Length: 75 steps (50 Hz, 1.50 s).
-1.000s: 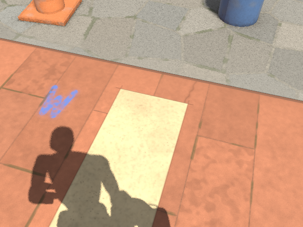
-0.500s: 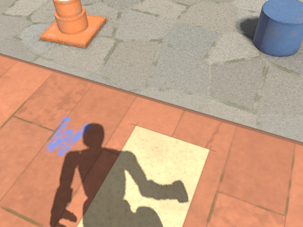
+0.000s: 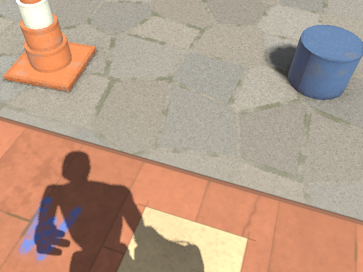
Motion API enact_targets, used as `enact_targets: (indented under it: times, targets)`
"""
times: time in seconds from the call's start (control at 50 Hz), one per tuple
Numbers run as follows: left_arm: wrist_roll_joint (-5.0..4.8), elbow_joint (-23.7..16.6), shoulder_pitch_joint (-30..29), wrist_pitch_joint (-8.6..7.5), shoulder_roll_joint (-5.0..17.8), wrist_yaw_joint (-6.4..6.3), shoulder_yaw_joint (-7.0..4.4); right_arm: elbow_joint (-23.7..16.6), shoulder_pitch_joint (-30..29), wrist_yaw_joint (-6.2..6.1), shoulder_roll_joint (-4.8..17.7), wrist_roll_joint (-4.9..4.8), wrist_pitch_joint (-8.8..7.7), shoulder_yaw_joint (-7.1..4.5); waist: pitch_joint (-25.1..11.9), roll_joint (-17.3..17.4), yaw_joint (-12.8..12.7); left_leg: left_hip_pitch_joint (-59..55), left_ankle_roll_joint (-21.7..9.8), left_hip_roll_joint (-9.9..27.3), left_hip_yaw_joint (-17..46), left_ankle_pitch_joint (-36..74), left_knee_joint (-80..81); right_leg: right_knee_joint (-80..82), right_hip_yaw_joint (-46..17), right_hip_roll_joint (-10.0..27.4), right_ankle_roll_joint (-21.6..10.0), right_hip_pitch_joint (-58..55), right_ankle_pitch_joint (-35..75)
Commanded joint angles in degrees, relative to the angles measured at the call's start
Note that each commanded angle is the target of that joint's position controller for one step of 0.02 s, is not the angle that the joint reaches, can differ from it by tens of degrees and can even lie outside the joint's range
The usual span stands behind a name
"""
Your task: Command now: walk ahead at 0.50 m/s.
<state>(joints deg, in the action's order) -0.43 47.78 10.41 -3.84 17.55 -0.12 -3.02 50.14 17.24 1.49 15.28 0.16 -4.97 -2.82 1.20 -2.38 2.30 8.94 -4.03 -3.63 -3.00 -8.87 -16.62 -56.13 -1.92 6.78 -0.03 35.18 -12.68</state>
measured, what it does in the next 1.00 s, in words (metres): walks ahead, turning left: right foot, then left foot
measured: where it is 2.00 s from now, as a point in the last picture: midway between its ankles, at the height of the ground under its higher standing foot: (146, 183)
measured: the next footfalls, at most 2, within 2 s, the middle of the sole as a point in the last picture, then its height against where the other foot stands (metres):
right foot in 0.28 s outside the picture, level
left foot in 0.82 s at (149, 245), level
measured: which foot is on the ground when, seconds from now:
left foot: down 0.00-0.30, up 0.32-0.80, down 0.82-1.00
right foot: up 0.00-0.26, down 0.28-0.84, up 0.86-1.00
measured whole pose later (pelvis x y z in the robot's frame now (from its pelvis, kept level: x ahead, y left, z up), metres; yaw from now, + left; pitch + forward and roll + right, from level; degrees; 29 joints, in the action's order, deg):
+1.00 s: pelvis +0.55 +0.03 -0.01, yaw +22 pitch +1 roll +0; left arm -0.3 46.7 7.9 -6.4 16.8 -0.1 -3.7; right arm 44.4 14.9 1.5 15.7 -0.6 -2.9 -4.7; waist 3.5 -1.0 1.2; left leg 15.6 -6.1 -5.7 0.7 -9.5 -24.4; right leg -64.3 -2.9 5.5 0.4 28.9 -19.3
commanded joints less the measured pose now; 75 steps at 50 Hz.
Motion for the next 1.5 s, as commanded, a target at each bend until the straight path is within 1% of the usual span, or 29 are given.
enact_targets:
  times: [0.02, 0.18, 0.22, 0.26, 0.28, 0.3, 0.32, 0.34, 0.4, 0.5, 0.7, 0.76, 0.8, 0.82, 0.84, 0.86, 0.88, 0.9, 0.92, 0.96, 1.12, 1.22, 1.3, 1.32, 1.34, 1.36, 1.38, 1.42, 1.5]
  targets:
    - [0.37, -3.41, -1.20, -0.22, 2.27, 0.10, -0.39, -3.13, -2.68, -0.81, 9.02, -0.25, -0.91, -1.98, 0.49, 5.45, -1.59, 0.12, -9.20, 14.93, 9.92, 11.31, 10.26, 8.89, -0.79, 1.44, 1.04, 2.26, 9.91]
    - [-0.51, -7.72, -13.72, -1.37, 2.34, 2.13, 0.17, 1.28, 4.38, -1.57, 10.70, -1.33, 0.78, -2.47, 3.09, 5.69, 1.99, -9.59, -6.76, 17.61, 7.68, 11.39, 6.76, 26.01, 0.70, -2.02, -1.09, 0.76, 14.84]
    - [-0.48, -7.72, -12.30, -1.59, 3.55, 2.55, -0.23, 1.69, 4.03, -1.85, 11.31, -1.41, 1.42, -2.79, 2.01, 6.52, 0.40, -12.69, -5.74, 18.87, 8.09, 16.68, 3.58, 27.33, 1.22, -2.90, -2.58, -1.93, 10.47]
    - [-0.16, -4.90, -2.27, -1.75, 6.45, 2.22, -1.95, 1.51, 2.55, -2.00, 11.04, -1.45, 2.04, -2.60, -3.94, 6.52, -5.29, -11.07, -3.77, 15.90, 6.02, 31.59, -8.51, 29.54, 3.92, -5.91, -4.97, -17.37, 9.09]
    - [0.36, -2.43, 7.92, -1.74, 9.76, 1.63, -3.33, 0.62, 2.73, -2.04, 8.82, -0.75, 2.07, -1.57, -11.64, 4.14, -9.35, -2.64, -2.00, 12.77, 4.27, 25.71, -22.11, 27.10, -0.41, -1.42, -7.59, -34.02, 10.65]
    - [1.13, -1.26, 14.38, -1.28, 15.75, 1.19, -4.89, -0.65, 9.15, -1.56, 2.27, -0.33, 1.08, 0.47, -20.72, -8.85, -8.20, 21.20, 2.45, 3.56, 0.87, 1.24, -45.15, 29.11, -24.65, 13.82, -15.98, -57.59, 2.43]
    - [0.54, -1.16, 15.41, -1.05, 11.21, 1.27, -3.63, 0.39, 8.22, -1.37, 4.17, -1.14, -0.09, 0.16, -23.91, -11.17, -9.46, 29.06, 2.39, 1.25, 9.28, -24.65, -54.25, 37.26, -38.21, 17.24, -17.69, -58.77, -5.02]
    - [0.36, -1.54, 11.38, -1.16, 8.22, 1.11, -2.57, -0.86, 3.28, -1.17, 9.40, -2.95, -0.65, -1.45, -14.29, -6.90, -9.24, 33.88, 1.49, 4.46, 11.02, -21.93, -57.97, 38.81, -30.28, 15.45, -14.51, -51.24, -8.28]
    - [0.93, -2.34, 1.22, -2.05, 2.93, 1.16, -1.11, -1.29, -0.42, -1.96, 8.05, -2.18, 0.51, -2.15, -2.58, -4.01, -3.91, 28.39, 1.65, 11.13, 9.13, -9.20, -50.27, 45.01, -12.07, 9.16, -10.05, -31.03, -0.03]
    - [1.70, -0.20, 0.51, -3.30, 4.04, 0.71, -1.88, -2.01, -0.94, -2.11, 4.31, -1.87, 3.16, -2.11, 0.52, -1.70, -1.66, 28.69, 3.19, 11.92, 10.11, 0.37, -44.56, 49.63, 0.13, 7.77, -10.49, -26.08, 11.86]
    - [0.13, 3.13, 7.38, -0.59, 7.45, -1.03, -3.10, -9.47, -16.93, 1.24, 2.07, -1.31, 2.42, -0.87, 5.13, 0.99, -6.72, 32.62, 1.41, 9.64, 1.92, 9.50, -20.50, 47.26, 12.19, 9.60, -8.63, -39.80, 22.34]
    - [-0.49, 2.70, 6.12, 0.83, 9.31, -1.44, -3.74, -11.10, -15.49, 2.10, 3.97, -1.44, 2.70, -1.78, 2.25, -1.39, -3.95, 26.56, -1.31, 5.74, -2.30, 1.54, -19.55, 38.90, 14.47, 10.34, -7.00, -43.56, 44.62]
    - [-0.74, 2.04, 4.51, 1.78, 10.56, -1.85, -4.05, -9.49, -5.64, 1.94, 7.60, -1.78, 3.00, -3.86, -3.85, -2.65, 2.19, 12.77, -4.20, 1.26, -4.62, -1.97, -18.68, 23.71, 15.72, 9.08, -5.34, -41.67, 56.99]
    - [-0.77, 1.52, 3.74, 1.75, 10.10, -1.99, -3.72, -7.08, 3.89, 1.06, 11.15, -1.85, 3.19, -5.87, -8.64, -0.50, 7.20, -2.65, -6.59, 0.16, -2.15, 1.26, -14.25, 9.97, 16.53, 6.59, -3.09, -33.57, 49.45]
    - [1.32, -0.75, 7.39, 0.77, 4.00, -1.51, -1.92, -5.93, 8.31, -0.24, 17.61, -1.95, 3.65, -7.58, -13.66, 12.40, 4.83, -23.00, -13.62, 13.52, 21.13, -0.97, -13.54, -10.92, 16.03, -0.11, 0.36, -10.74, 11.07]
    - [0.77, -2.65, 7.34, -1.79, 1.18, -0.58, -0.48, -7.95, 6.61, 0.05, 17.95, -1.71, 2.75, -6.86, -21.30, 14.62, 2.20, -32.63, -22.17, 23.00, 50.46, -10.19, -2.77, -23.72, 2.70, -10.14, 1.54, 4.30, -22.10]
    - [-1.69, -4.20, -0.09, -3.75, 5.73, 0.31, -1.61, -8.04, 6.34, 0.37, 13.21, -1.14, 2.02, -5.37, -17.31, 8.39, 5.26, -30.75, -18.62, 22.07, 45.74, -9.64, 0.64, -25.02, -3.48, -6.62, -0.04, 10.77, -18.74]
    - [-2.47, -5.14, -2.44, -4.76, 5.73, 0.55, -1.52, -8.07, 3.69, 0.37, 11.15, -1.10, 1.39, -4.81, -10.58, 6.50, 3.81, -23.30, -16.34, 20.06, 37.32, -5.93, 0.62, -21.12, -2.88, -4.03, -1.41, 11.78, -13.61]
    - [-1.20, -4.29, -2.15, -5.01, 5.49, 0.11, -1.69, -8.71, -0.46, 0.37, 9.23, -1.27, 1.11, -4.24, -6.22, 2.36, 0.90, -14.43, -14.30, 17.28, 30.68, -0.04, 0.84, -15.57, -2.69, -1.65, -1.35, 8.49, -9.83]
    - [0.38, -3.52, -0.21, -3.68, 6.40, -0.12, -2.53, -10.48, -4.93, -0.15, 6.83, -0.51, 0.98, -3.31, -3.87, 4.07, -2.65, -3.87, -13.00, 14.10, 24.42, 8.07, 2.94, -9.30, -2.90, 0.53, -0.14, 0.77, -5.71]
    - [0.58, -6.02, -9.91, -2.17, 1.46, 0.62, -0.70, -7.80, 0.41, -2.12, 8.81, -0.77, 0.83, -3.34, -0.48, 6.38, 1.06, 3.62, -8.69, 9.13, 11.69, 11.42, 5.60, 19.33, 1.18, -2.20, 3.28, -4.23, 19.11]
    - [0.28, -8.03, -14.93, -3.06, 3.37, 1.88, -0.85, -4.96, 4.07, -2.19, 8.94, -1.01, 1.24, -3.25, 2.25, 6.85, 2.75, -5.36, -7.92, 13.76, 15.41, 11.35, 1.73, 27.23, 0.19, -3.52, 0.48, -1.23, 18.31]
    - [1.80, -4.62, -2.90, -4.13, 6.49, 2.17, -2.33, -4.99, 1.51, -2.93, 8.92, -0.61, 2.47, -3.09, -5.06, 8.00, -4.08, -9.22, -3.11, 10.85, 13.83, 35.49, -14.32, 31.85, 3.10, -7.05, -3.92, -16.85, 20.38]
    - [2.72, -3.50, 3.66, -4.32, 9.24, 1.99, -2.82, -6.12, 1.75, -2.96, 6.97, 0.15, 2.50, -2.24, -12.70, 4.29, -6.28, -2.83, -0.61, 7.25, 11.94, 26.28, -25.99, 28.01, -2.67, -0.21, -6.81, -31.29, 38.73]
    - [3.12, -2.44, 8.44, -3.60, 12.35, 1.83, -3.41, -5.04, 11.74, -2.63, 2.64, 0.06, 1.96, -0.85, -22.50, -9.76, -4.42, 15.90, 4.25, -0.86, 9.05, -8.35, -48.86, 25.55, -20.86, 14.94, -17.88, -53.69, 51.92]
    - [1.32, -1.18, 11.01, -2.75, 8.10, 2.35, -2.52, -3.13, 14.01, -2.32, 5.22, -0.75, 1.81, -1.17, -27.95, -11.34, -5.63, 21.31, 5.07, -2.77, 14.32, -30.71, -56.17, 29.48, -30.86, 17.42, -20.25, -56.42, 45.70]
    - [0.24, -2.09, 7.04, -2.15, 6.59, 2.41, -1.95, -3.87, 8.78, -2.33, 9.37, -1.74, 2.24, -2.26, -20.17, -5.66, -6.23, 24.73, 5.22, 0.16, 14.99, -28.43, -59.45, 31.48, -25.19, 15.22, -17.56, -49.31, 35.46]
    - [0.96, -3.15, -2.05, -1.19, 3.03, 2.00, -0.41, -5.78, 0.92, -3.07, 8.63, -0.85, 3.76, -2.33, -8.48, -0.07, -3.70, 24.34, 5.99, 5.02, 10.26, -21.98, -52.99, 35.76, -15.76, 10.47, -14.31, -32.21, 28.65]
    - [2.24, -1.72, -7.01, -0.87, 2.58, 1.77, -0.03, -4.55, 3.85, -4.14, 3.50, -0.23, 5.89, -1.51, -6.54, -5.38, 0.48, 10.00, 7.18, 7.18, 6.75, -16.62, -34.44, 39.79, -5.81, 4.79, -12.81, -18.09, 31.65]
